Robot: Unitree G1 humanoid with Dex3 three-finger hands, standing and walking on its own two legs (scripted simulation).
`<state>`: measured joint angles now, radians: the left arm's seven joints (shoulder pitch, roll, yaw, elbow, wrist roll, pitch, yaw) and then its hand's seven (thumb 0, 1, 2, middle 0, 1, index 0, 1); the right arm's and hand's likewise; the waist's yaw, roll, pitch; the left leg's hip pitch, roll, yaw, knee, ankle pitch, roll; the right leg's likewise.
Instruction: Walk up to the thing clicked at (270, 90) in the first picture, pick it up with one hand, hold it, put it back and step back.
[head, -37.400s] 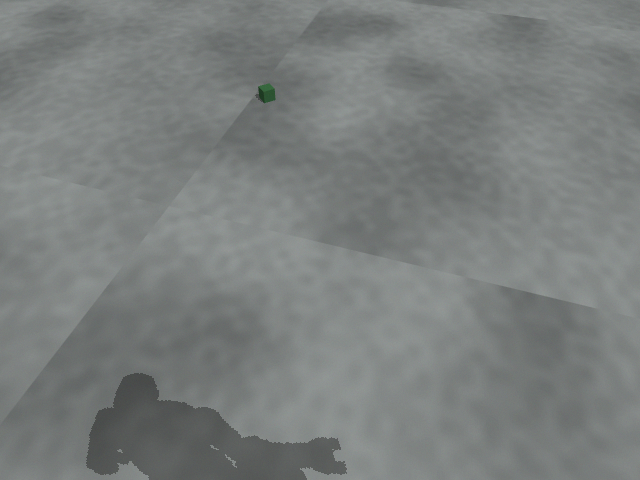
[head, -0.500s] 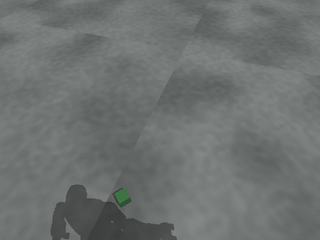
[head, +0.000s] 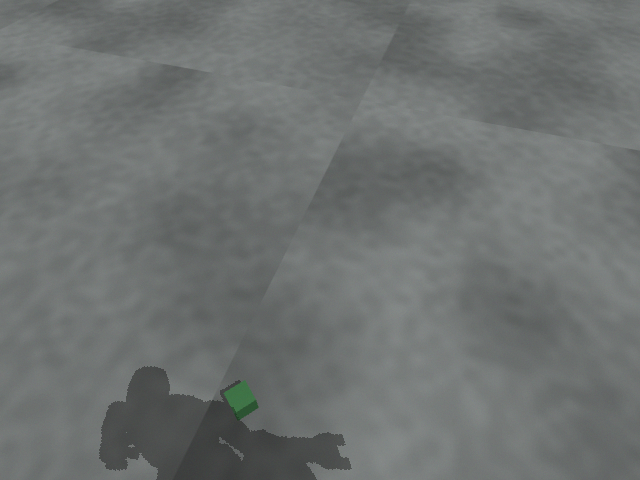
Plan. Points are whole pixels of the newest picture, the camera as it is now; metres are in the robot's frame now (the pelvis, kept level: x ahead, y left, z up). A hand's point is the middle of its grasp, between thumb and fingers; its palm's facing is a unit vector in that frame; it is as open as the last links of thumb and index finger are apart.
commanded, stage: stand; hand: left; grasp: from above
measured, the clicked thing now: (241, 400) +0.46 +0.23 -0.75
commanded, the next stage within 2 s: step back in 0.90 s
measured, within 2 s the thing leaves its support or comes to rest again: neither
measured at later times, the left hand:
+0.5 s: hand out of the picture +0.07 +0.25 -0.16, palm faces +0.01 -0.94 -0.35, open 7.4 cm
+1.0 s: hand out of the picture +0.08 +0.25 -0.16, palm faces +0.03 -0.93 -0.36, open 7.4 cm
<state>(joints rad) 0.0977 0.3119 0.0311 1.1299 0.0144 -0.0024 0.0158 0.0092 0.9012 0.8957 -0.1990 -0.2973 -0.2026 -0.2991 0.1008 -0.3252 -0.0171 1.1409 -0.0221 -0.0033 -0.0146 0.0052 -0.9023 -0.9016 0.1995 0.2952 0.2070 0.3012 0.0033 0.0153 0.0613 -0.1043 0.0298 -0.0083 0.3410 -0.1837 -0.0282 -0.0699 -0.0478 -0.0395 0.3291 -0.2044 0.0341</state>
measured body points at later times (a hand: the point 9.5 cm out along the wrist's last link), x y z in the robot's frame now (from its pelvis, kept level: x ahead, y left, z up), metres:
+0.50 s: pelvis +0.00 +0.00 +0.00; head +0.01 -0.01 +0.45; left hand +0.07 +0.30 -0.13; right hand +0.08 -0.30 -0.14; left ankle +0.00 +0.14 -0.75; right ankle -0.01 -0.14 -0.75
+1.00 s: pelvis -0.01 -0.01 -0.01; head +0.02 -0.01 +0.44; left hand +0.08 +0.30 -0.13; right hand +0.08 -0.31 -0.14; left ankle +0.00 +0.14 -0.75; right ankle -0.01 -0.14 -0.75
